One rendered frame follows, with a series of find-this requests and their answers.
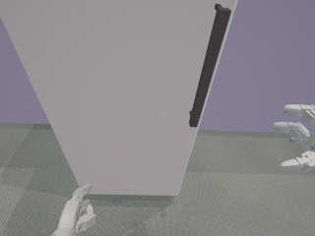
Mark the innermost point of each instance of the right robot hand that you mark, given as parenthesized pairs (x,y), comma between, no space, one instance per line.
(306,161)

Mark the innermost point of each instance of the left robot hand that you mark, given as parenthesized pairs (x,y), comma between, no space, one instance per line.
(72,213)

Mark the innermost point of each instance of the fridge door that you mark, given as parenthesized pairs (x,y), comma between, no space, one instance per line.
(117,80)

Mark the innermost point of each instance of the handle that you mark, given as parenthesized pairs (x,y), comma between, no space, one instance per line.
(212,54)

